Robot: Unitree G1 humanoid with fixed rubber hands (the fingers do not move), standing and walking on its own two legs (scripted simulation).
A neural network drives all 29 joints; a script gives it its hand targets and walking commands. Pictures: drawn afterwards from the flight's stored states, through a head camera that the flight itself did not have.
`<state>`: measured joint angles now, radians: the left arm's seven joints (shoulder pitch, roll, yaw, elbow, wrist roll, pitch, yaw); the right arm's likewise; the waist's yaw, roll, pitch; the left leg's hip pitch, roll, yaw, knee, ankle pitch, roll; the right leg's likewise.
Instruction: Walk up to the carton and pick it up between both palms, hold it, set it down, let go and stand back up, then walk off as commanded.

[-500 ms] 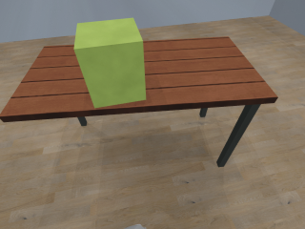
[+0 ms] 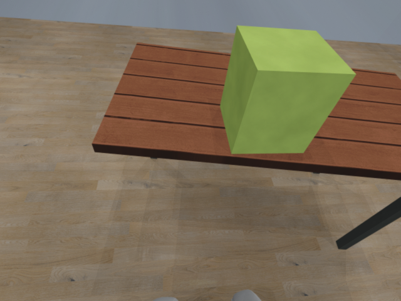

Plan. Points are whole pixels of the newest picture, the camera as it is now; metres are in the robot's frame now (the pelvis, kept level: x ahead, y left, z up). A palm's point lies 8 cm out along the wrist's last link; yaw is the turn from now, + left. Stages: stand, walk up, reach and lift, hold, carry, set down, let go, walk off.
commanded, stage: walk up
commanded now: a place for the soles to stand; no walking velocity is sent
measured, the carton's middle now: (272, 93) +0.60 -0.17 +0.11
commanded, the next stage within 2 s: none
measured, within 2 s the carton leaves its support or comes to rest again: neither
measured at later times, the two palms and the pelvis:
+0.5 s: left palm out of the picture +0.18 +0.64 -0.18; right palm (195, 211) +0.34 +0.02 -0.06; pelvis +0.17 +0.31 -0.02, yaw -1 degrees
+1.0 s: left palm out of the picture +0.24 +0.75 -0.13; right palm (154, 195) +0.36 +0.12 -0.04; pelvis +0.25 +0.41 +0.02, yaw -2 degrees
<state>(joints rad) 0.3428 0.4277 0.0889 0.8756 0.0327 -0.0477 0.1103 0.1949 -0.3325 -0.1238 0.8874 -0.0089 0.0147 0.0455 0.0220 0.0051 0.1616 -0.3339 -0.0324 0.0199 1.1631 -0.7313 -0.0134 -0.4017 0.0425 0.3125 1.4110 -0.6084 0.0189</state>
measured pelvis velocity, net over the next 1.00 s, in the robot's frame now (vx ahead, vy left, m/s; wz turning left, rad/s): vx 0.25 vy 0.41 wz -0.04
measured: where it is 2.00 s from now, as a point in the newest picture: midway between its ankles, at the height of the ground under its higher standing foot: outside the picture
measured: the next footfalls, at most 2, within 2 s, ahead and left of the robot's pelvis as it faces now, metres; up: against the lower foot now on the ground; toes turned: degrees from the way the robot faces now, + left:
right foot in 0.16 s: +0.08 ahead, -0.06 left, +0.00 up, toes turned +12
left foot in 0.38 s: +0.28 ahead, +0.40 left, +0.00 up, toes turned -5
